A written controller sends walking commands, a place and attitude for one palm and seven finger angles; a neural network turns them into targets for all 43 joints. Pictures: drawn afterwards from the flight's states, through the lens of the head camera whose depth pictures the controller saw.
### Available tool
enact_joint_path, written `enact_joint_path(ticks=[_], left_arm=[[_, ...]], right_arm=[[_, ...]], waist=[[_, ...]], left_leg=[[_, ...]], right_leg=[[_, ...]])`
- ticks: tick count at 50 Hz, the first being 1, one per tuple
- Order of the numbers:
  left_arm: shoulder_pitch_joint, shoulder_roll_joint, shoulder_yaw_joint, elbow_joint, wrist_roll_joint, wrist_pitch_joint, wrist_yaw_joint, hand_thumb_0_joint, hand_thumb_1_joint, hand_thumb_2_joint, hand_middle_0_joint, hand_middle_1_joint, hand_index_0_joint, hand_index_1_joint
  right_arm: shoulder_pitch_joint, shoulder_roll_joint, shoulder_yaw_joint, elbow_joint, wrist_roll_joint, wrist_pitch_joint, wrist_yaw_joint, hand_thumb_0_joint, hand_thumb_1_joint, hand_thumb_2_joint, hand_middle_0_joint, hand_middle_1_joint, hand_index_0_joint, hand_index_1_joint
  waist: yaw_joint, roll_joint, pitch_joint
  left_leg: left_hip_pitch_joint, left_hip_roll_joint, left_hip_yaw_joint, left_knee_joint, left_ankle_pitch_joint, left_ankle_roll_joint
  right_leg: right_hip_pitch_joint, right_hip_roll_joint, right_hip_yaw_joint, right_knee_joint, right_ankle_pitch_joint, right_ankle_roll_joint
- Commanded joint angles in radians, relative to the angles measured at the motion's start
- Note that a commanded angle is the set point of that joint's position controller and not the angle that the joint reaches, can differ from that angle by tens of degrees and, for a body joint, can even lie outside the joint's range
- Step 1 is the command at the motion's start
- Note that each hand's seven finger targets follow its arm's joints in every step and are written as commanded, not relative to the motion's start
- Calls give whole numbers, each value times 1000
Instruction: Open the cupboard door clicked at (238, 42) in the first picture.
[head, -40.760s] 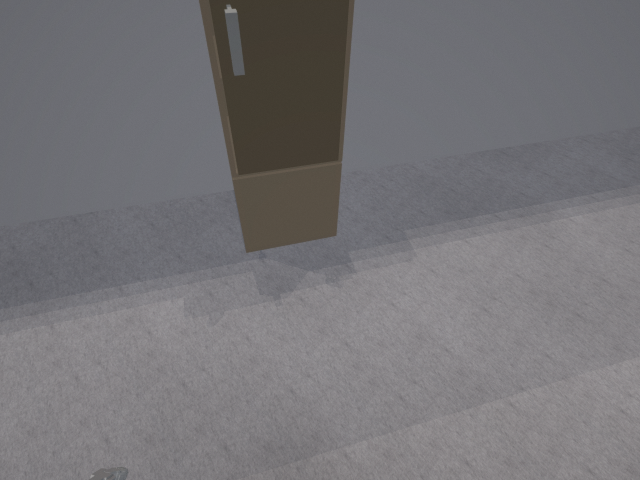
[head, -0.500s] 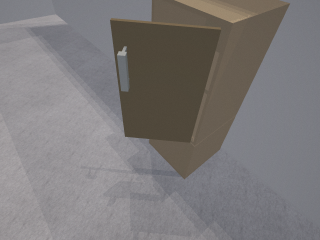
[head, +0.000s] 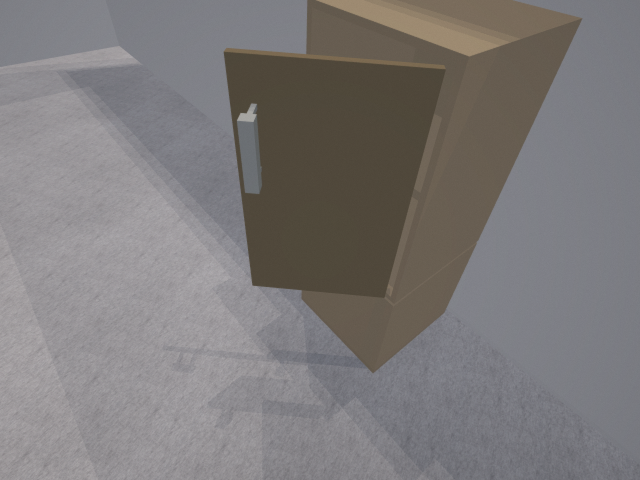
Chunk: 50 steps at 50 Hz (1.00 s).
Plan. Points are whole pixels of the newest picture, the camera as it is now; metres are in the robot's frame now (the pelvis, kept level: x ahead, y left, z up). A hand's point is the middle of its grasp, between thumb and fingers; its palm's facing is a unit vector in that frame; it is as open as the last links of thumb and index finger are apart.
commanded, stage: shuffle to correct the standing spot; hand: left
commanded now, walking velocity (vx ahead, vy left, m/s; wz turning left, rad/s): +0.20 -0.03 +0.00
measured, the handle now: (253, 148) +0.63 +0.18 +0.10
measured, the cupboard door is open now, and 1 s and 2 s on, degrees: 45 45 45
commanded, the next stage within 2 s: come to a stop and stand still in 0.26 s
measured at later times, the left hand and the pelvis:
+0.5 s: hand (228, 462) +0.19 +0.15 -0.16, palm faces -0.04 -0.98 -0.21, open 7.3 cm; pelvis +0.09 -0.03 +0.00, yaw -3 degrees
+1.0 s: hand out of the picture +0.12 +0.16 -0.17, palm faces -0.01 -0.97 -0.22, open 7.4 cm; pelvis +0.08 -0.02 +0.00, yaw -3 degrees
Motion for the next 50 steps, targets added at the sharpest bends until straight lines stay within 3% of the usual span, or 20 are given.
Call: enact_joint_path(ticks=[1, 3, 4, 5, 7, 11, 17, 20, 21, 23, 24, 28, 31, 34, 37, 39, 42, 45, 47, 50], left_arm=[[-9, 123, 27, -57, 4, -14, 9, 0, 900, 900, -200, -300, -200, -300], [-57, 62, 16, -94, 6, -9, 2, 0, 900, 900, -200, -300, -200, -300], [-110, 62, 16, -120, 13, -10, 1, 0, 900, 900, -200, -300, -200, -300], [-130, 76, 20, -123, 16, -8, -3, 0, 900, 900, -200, -300, -200, -300], [-103, 66, 23, -103, 16, -15, -17, 0, 900, 900, -200, -300, -200, -300], [-99, 32, 21, -98, 8, -1, -25, 0, 900, 900, -200, -300, -200, -300], [-260, 45, 23, -151, 5, -6, -30, 0, 900, 900, -200, -300, -200, -300], [-207, 54, 26, -133, 5, -17, -23, 0, 900, 900, -200, -300, -200, -300], [-135, 82, 29, -105, 3, -24, -13, 0, 900, 900, -200, -300, -200, -300], [-38, 210, 39, -69, 0, -34, 12, 0, 900, 900, -200, -300, -200, -300], [-69, 222, 34, -79, -3, -31, 14, 0, 900, 900, -200, -300, -200, -300], [-235, 191, 34, -116, 2, -8, 37, 0, 900, 900, -200, -300, -200, -300], [-269, 181, 49, -141, -6, 18, 34, 0, 900, 900, -200, -300, -200, -300], [-289, 127, 38, -176, 1, 37, 29, 0, 900, 900, -200, -300, -200, -300], [-252, 119, 31, -165, 1, 44, 23, 0, 900, 900, -200, -300, -200, -300], [-200, 118, 26, -150, 4, 34, 22, 0, 900, 900, -200, -300, -200, -300], [-210, 191, 26, -141, 9, 12, 23, 0, 900, 900, -200, -300, -200, -300], [-260, 196, 18, -147, 3, 14, 20, 0, 900, 900, -200, -300, -200, -300], [-180, 250, 9, -149, 6, -6, 54, 0, 900, 900, -200, -300, -200, -300], [-177, 204, -10, -166, 1, 4, 39, 0, 900, 900, -200, -300, -200, -300]], right_arm=[[89, -42, -9, -40, 4, -39, -10, 0, -900, -900, 200, 300, 200, 300], [223, -128, -31, 0, -6, -46, -20, 0, -900, -900, 200, 300, 200, 300], [256, -164, -39, 6, -9, -50, -27, 0, -900, -900, 200, 300, 200, 300], [215, -152, -34, -2, -5, -52, -30, 0, -900, -900, 200, 300, 200, 300], [141, -107, -18, -25, 0, -69, -32, 0, -900, -900, 200, 300, 200, 300], [118, -98, -17, -19, -1, -82, -36, 0, -900, -900, 200, 300, 200, 300], [169, -104, -29, 14, -15, -68, -33, 0, -900, -900, 200, 300, 200, 300], [152, -104, -26, 19, -12, -56, -33, 0, -900, -900, 200, 300, 200, 300], [154, -80, -18, 25, -5, -54, -32, 0, -900, -900, 200, 300, 200, 300], [161, -11, 2, 2, 8, -45, -25, 0, -900, -900, 200, 300, 200, 300], [127, -29, -4, -4, 9, -35, -32, 0, -900, -900, 200, 300, 200, 300], [131, -14, -12, 11, 19, 3, -37, 0, -900, -900, 200, 300, 200, 300], [136, -39, -25, 3, 7, 10, -34, 0, -900, -900, 200, 300, 200, 300], [32, -110, -36, -59, -3, 1, -33, 0, -900, -900, 200, 300, 200, 300], [-54, -144, -43, -101, -7, -3, -37, 0, -900, -900, 200, 300, 200, 300], [-89, -149, -44, -114, -5, -3, -36, 0, -900, -900, 200, 300, 200, 300], [-63, -93, -38, -124, 7, 14, -29, 0, -900, -900, 200, 300, 200, 300], [-55, -81, -26, -104, 6, 20, -23, 0, -900, -900, 200, 300, 200, 300], [-113, -133, -16, -202, 13, -13, -15, 0, -900, -900, 200, 300, 200, 300], [-96, -149, -13, -206, 10, -14, -19, 0, -900, -900, 200, 300, 200, 300]], waist=[[-75, -73, 186], [-112, 250, 228], [-117, 281, 249], [-93, 181, 260], [-45, 46, 208], [-25, 85, 119], [-65, 97, 127], [-28, 66, 74], [5, 20, 24], [16, -203, -53], [14, -121, -18], [-35, -142, -6], [-41, -85, 17], [-19, 185, 54], [2, 157, 43], [18, 111, 24], [-28, -178, -20], [-52, -126, 23], [-40, -33, -61], [-25, 48, -77]], left_leg=[[106, 18, -23, -108, -53, -5], [189, 229, -371, -413, -339, 72], [158, 355, -533, -552, -445, 132], [99, 378, -543, -574, -430, 162], [64, 338, -423, -548, -233, 162], [99, 254, -206, -513, 8, 135], [154, 268, -173, -458, 130, 143], [130, 210, -102, -310, 265, 89], [75, 159, -57, -212, 260, 44], [-124, 25, 57, 5, -123, -52], [-82, 34, 17, 76, -186, -58], [-2, 53, -14, 28, -83, -79], [136, 55, 9, -141, 237, -75], [72, 200, -120, -255, 673, 23], [135, 229, -136, -244, 758, 87], [152, 194, -104, -173, 698, 62], [113, 49, 1, -63, 207, -48], [176, 47, -22, -143, 127, -52], [88, 51, 1, -136, 167, -62], [139, 114, -75, -162, 381, -16]], right_leg=[[-292, -141, 186, -183, -331, -131], [-458, 13, -16, 181, -236, -57], [-499, -5, -47, 376, -196, -46], [-505, -61, 5, 493, -148, -50], [-455, -105, 18, 529, -43, -38], [-362, -106, -32, 400, 54, -13], [-281, -85, -81, 121, 20, -13], [-71, -39, -126, -67, 116, -16], [90, -61, -83, -128, 191, -22], [291, -363, 177, -152, 571, -129], [191, -380, 154, -153, 726, -174], [63, -337, 76, -87, 841, -184], [-76, -256, 30, -37, 546, -112], [-66, -81, -93, 111, 192, -3], [-92, -52, -70, 150, -69, -5], [-43, -65, -55, 8, 92, -6], [-11, -240, 135, -131, 464, -94], [-127, -233, 110, -183, 266, -103], [80, -236, 86, -2, 825, -74], [-6, -138, 10, 5, 315, -49]])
